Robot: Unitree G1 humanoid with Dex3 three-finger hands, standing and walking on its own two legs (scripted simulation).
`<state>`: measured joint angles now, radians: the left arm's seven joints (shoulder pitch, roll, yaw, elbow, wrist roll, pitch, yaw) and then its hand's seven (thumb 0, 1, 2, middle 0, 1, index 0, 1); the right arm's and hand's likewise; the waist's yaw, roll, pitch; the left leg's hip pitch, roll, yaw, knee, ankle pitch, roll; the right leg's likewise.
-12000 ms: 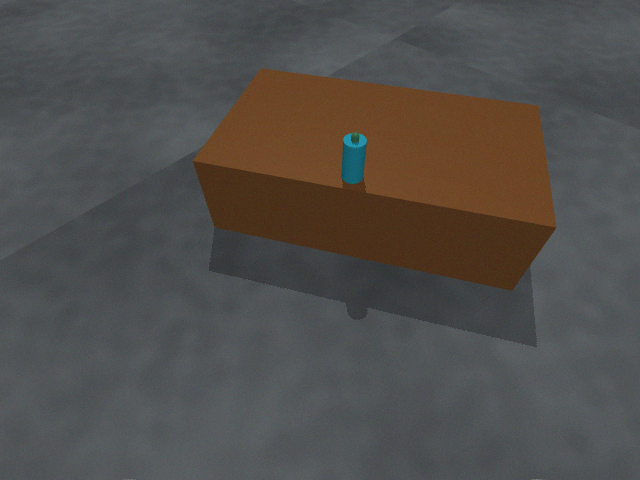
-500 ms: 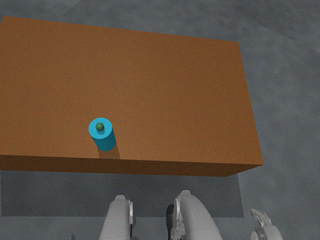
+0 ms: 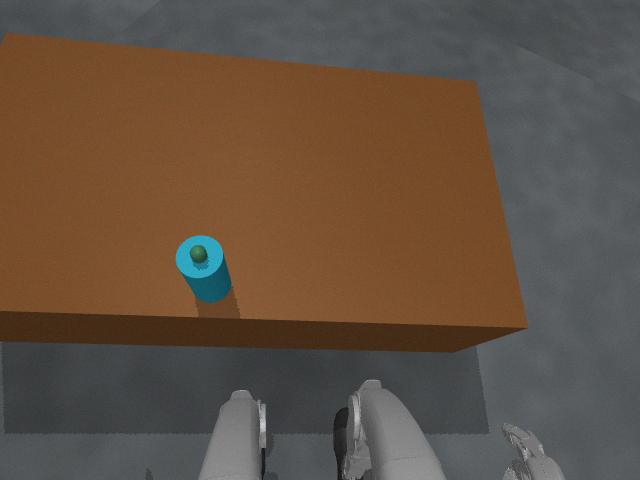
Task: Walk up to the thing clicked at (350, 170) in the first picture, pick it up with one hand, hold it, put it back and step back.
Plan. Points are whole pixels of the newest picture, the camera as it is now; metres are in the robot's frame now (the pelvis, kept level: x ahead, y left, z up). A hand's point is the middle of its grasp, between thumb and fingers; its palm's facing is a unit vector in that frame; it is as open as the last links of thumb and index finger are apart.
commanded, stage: go down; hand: left
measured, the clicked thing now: (205, 269) +0.42 +0.17 -0.23
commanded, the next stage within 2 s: approach in 1.88 s
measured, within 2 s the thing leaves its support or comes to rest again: neither
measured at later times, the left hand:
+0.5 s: hand out of the picture +0.39 +0.38 +0.06, palm faces +0.16 -0.99 -0.01, open 17.3 cm
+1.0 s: hand out of the picture +0.39 +0.38 +0.06, palm faces +0.16 -0.99 +0.01, open 17.2 cm
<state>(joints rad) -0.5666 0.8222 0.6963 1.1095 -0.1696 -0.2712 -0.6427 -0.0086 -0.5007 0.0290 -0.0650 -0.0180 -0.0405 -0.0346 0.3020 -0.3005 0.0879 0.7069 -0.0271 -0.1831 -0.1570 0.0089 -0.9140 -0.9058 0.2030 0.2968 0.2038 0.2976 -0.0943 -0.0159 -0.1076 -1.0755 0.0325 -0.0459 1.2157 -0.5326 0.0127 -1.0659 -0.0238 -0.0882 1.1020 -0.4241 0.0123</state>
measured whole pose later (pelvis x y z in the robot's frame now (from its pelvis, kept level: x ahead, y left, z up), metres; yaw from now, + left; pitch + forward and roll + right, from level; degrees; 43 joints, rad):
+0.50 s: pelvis +0.00 +0.00 +0.00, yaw +0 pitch +23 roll -4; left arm -0.58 0.80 0.70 1.09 -0.20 -0.29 -0.67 -0.01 -0.47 0.03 -0.06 -0.02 -0.04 -0.03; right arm 0.29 -0.30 0.09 0.71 -0.03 -0.19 -0.16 0.01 -0.92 -0.91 0.20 0.30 0.20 0.30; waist -0.09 -0.02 -0.11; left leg -1.08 0.03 -0.05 1.22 -0.53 0.01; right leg -1.07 -0.03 -0.09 1.11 -0.43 0.01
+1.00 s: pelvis +0.00 +0.00 +0.00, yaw +0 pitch +23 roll -4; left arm -0.59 0.80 0.73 1.08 -0.23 -0.32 -0.69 -0.01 -0.43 0.03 -0.05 -0.02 -0.03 -0.02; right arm 0.28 -0.30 0.09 0.72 -0.03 -0.19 -0.16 0.01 -0.92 -0.91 0.20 0.30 0.20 0.30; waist -0.09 -0.02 -0.11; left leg -1.10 0.03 -0.05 1.23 -0.54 0.01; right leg -1.09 -0.03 -0.09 1.13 -0.44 0.01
